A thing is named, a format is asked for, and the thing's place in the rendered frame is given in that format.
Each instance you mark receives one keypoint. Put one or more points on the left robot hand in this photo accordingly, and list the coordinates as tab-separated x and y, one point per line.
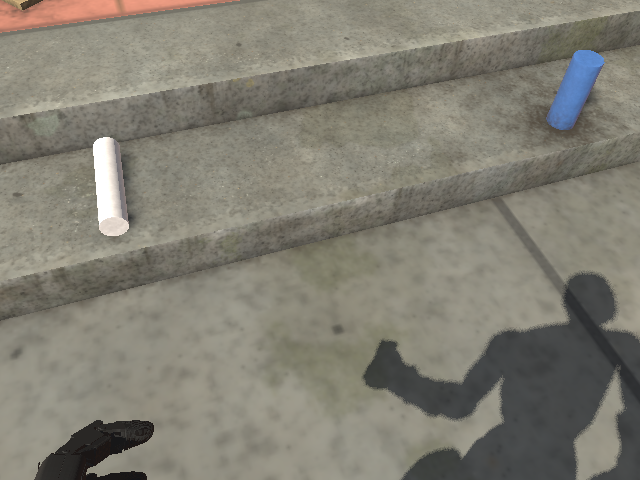
91	445

